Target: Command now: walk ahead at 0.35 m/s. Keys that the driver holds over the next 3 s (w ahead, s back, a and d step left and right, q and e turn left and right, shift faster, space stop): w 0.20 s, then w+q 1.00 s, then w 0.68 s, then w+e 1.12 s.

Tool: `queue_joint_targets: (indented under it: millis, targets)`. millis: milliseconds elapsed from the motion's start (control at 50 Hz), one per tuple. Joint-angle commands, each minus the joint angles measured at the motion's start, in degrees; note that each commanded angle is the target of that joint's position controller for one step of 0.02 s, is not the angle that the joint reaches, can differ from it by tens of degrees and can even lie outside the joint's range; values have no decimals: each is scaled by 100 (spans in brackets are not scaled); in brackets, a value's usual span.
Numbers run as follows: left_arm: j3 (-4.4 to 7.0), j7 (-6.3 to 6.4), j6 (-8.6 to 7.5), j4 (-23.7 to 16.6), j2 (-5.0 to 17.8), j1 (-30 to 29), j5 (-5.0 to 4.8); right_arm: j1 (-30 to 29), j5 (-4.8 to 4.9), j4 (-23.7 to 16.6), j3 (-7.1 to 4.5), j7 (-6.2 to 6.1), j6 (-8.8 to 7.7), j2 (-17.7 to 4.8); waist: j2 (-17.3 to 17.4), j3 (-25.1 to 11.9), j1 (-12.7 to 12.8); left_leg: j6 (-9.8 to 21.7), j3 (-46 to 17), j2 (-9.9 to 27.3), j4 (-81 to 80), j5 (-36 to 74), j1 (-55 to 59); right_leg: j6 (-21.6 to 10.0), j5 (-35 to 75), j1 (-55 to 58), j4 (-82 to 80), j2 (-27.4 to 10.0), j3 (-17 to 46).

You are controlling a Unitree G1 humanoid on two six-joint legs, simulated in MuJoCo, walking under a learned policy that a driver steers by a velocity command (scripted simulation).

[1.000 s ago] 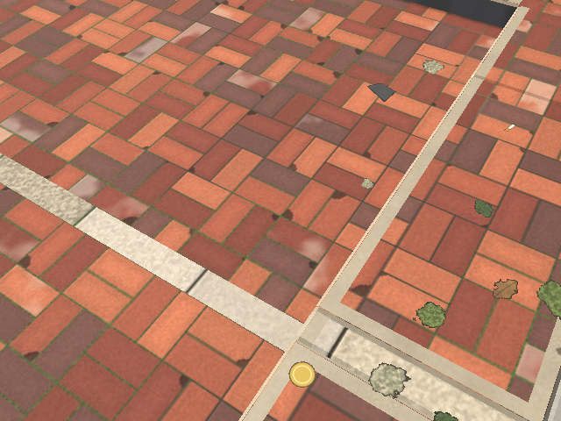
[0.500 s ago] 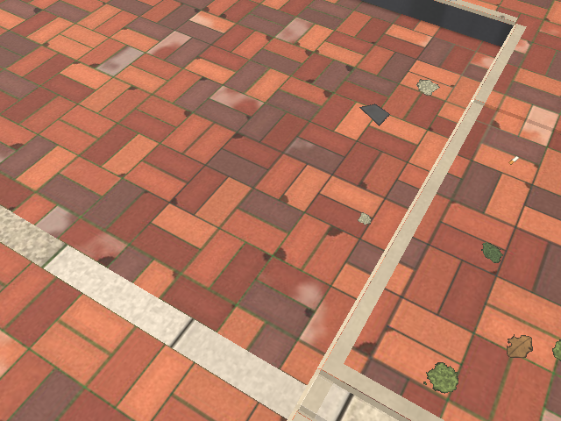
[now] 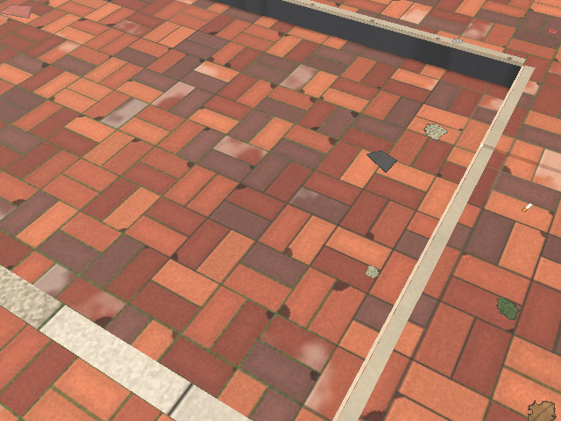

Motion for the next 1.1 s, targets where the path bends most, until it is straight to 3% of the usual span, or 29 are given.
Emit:
queue_joint_targets:
  millis: [20, 60, 80, 100, 120, 160, 200, 260, 320, 360, 380, 400, 420, 440, 460, 480, 500, 520, 560, 600, 620, 740, 820, 980, 1020, 1040, 1060, 1080, 1100]
  targets:
    - [181, -54, -203, -209, 804, 246, -35, -112, 23, -296, -147, 93, -299, -532, -168, 195, 56, 483, -382, 204, -50, 1012, -575, -827, 1492, 280, -304, -501, 912]
    - [150, -116, -259, -338, 687, -108, 20, 789, 71, -10, -263, 138, -354, -755, 278, -282, -318, 717, -904, 413, -81, 2330, 825, -538, 2999, -682, 927, -45, 291]
    - [93, -186, -361, -608, 547, -837, 62, 1903, 58, 265, -403, 135, -326, -1151, 971, -547, -940, 1274, -2292, 1047, -891, 2696, 2673, -173, 3397, -2523, 2595, 370, -209]
    - [69, -228, -412, -778, 490, -1191, 20, 2227, 16, 352, -336, 118, -257, -1078, 1744, -396, -1073, 1884, -3867, 2241, -1632, 3259, 3488, -132, -626, -4161, 4020, 469, -1]
    - [93, -260, -408, -994, 607, -1699, -148, 1913, -19, 281, -197, 58, -231, -789, 1061, 211, -904, 1870, -3882, 2510, -1505, 2924, 3507, -303, -1163, -5207, 4730, 32, 400]
    - [-17, -318, -342, -1216, 336, -1938, -195, 1462, -69, 170, -48, -24, -151, -546, 145, 717, -565, 1385, -2978, 2425, -1904, 2528, 2895, -370, -657, -5633, 4487, -521, 396]
    - [-16, -312, -250, -1206, 338, -1560, -71, 617, -70, -44, 26, -107, -32, -512, 340, 981, -83, 927, -2046, 1912, -2620, 1886, 1494, -173, 205, -4527, 3225, -824, 277]
    - [-54, -386, -204, -1209, 299, -1545, 119, 314, 13, -157, -104, -221, -19, -966, 521, 670, 35, 516, -611, 895, -3058, 1569, -424, 105, 2403, -1444, 923, -320, -329]
    - [55, -330, -145, -1267, 643, -1594, 12, 658, 164, 17, -214, -251, -64, -1176, 594, 673, 136, 453, -856, 1218, -3024, 1062, 199, 227, 2567, -901, -42, -174, -124]
    - [227, -274, -149, -1130, 944, -1109, 0, 715, 75, 62, -224, -235, 19, -1109, 530, 392, 445, 240, -823, 1221, -2084, 1899, 602, 112, 1903, -323, -128, -51, -161]
    - [369, -249, -141, -896, 1149, -315, -37, 727, -29, 35, -192, -208, 70, -971, 453, -45, 819, 92, -687, 1017, -978, 2506, 482, -28, 1660, 546, -91, 28, -251]
    - [483, -216, -113, -751, 1507, 526, 18, 829, -185, -94, -77, -184, 114, -574, -114, -735, 1091, -145, -446, 662, 817, 1766, -211, -297, 1007, 1718, -122, -781, 566]
    - [525, -286, -102, -630, 2007, 811, 205, 1729, -68, -232, 109, -184, 43, 369, -2243, -1546, 508, -349, -367, -243, 3005, -976, -1653, -1084, -948, 2744, -1579, -2027, 3405]
    - [400, -361, -159, -663, 1522, 620, 149, 1656, 136, -198, -5, -166, -11, -116, -2036, -1373, 473, -261, -919, -116, 3950, -1047, -2155, -1118, -2194, 2245, -2598, -2155, 4613]
    - [311, -366, -192, -775, 1224, -31, 97, 1233, 241, -338, -113, -160, -16, -465, -1582, -645, 348, -127, -775, 180, 4133, -512, -2500, -907, -2193, 1585, -2636, -2143, 3843]
    - [271, -349, -207, -824, 1040, -506, 113, 875, 175, -415, -141, -198, 11, -568, -1112, -335, 238, -50, -626, 488, 3958, -12, -2350, -786, -1301, 925, -2511, -1993, 2939]
    - [255, -320, -215, -795, 868, -822, 183, 624, 60, -437, -211, -226, 58, -665, -836, -176, 138, -14, -649, 720, 3569, 276, -2007, -680, -400, 335, -2425, -1700, 2056]
    - [251, -275, -231, -728, 778, -955, 248, 708, 36, -464, -261, -199, 138, -615, -1000, -222, -39, 1, -725, 862, 3280, 372, -1661, -686, 178, 52, -2420, -1579, 1518]
    - [282, -204, -288, -663, 740, -942, 266, 673, 9, -495, -281, -151, 263, -507, -727, -258, -79, -39, -530, 815, 3067, 588, -1312, -932, 895, -149, -2632, -1495, 890]
    - [342, -134, -333, -589, 834, -847, 231, 407, -26, -645, -295, -139, 339, -443, -426, -27, -84, -108, -553, 844, 2747, 881, -1596, -1103, 1101, -123, -2834, -1636, 616]
    - [369, -136, -390, -574, 916, -756, 268, 407, -61, -628, -381, -131, 353, -599, -158, 28, -114, -134, -733, 810, 2587, 1448, -1701, -1115, 1258, -22, -2786, -1655, 478]
    - [394, 80, -360, -415, 895, -432, 199, -154, -65, -876, -474, 44, 347, -608, -232, 431, -33, -236, -1068, 780, 1406, 3113, -2369, -906, 1292, 344, -2310, -1743, -392]
    - [456, 147, -247, -488, 989, -232, 178, -777, -83, -1202, -382, 196, 447, -445, -181, 648, 254, -302, -789, 913, 774, 3255, -2503, -839, 609, 275, -1687, -1900, -688]
    - [550, 90, 50, -589, 1053, 138, 134, -1372, 87, -1340, -269, 388, 532, -299, -147, 802, 956, -210, 118, 703, -397, 2749, -1735, -354, 63, 219, 181, -2210, -1053]
    - [495, -1, 122, -487, 1027, 98, 86, -431, 69, -970, -469, 288, 478, -585, -80, 319, 464, 9, 510, 386, -725, 2738, -475, -197, 1784, 183, 1706, -2152, -1343]
    - [459, -61, 128, -461, 1032, -78, 6, 535, 3, -640, -641, 180, 404, -865, 112, -154, -148, 234, 922, -8, -1251, 3239, 900, -29, 2662, -148, 3079, -1813, -1629]
    - [414, -26, 46, -452, 816, -162, 71, 1355, -52, -331, -784, 112, 318, -1389, 809, -312, -664, 641, 308, 334, -975, 4328, 2650, 296, 142, -1909, 5521, -1271, -1536]
    - [190, -76, -180, -598, 121, 380, 222, 1393, -123, -365, -719, 167, 192, -1899, 2210, -1041, -196, 1404, -1330, 1339, 821, 6885, 4305, 577, -2740, -4276, 8248, -739, -966]
    - [192, -146, -418, -791, 482, 247, 66, 1995, 79, -456, -666, 245, 199, -1747, 1647, -2523, -670, 2118, -2527, 1866, 264, 5843, 4719, 518, -2308, -4546, 8346, -722, -104]
Next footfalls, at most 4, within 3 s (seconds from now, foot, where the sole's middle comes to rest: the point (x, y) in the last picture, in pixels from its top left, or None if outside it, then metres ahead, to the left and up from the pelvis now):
0.40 right None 0.36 -0.20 -0.76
1.06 left None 0.49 0.17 -0.88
1.44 right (241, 310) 0.90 0.15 -0.88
2.00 left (122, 285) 0.99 0.52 -0.88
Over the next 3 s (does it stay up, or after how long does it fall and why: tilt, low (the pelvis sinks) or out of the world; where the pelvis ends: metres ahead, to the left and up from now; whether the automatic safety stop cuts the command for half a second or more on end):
stays up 1.44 0.55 -0.11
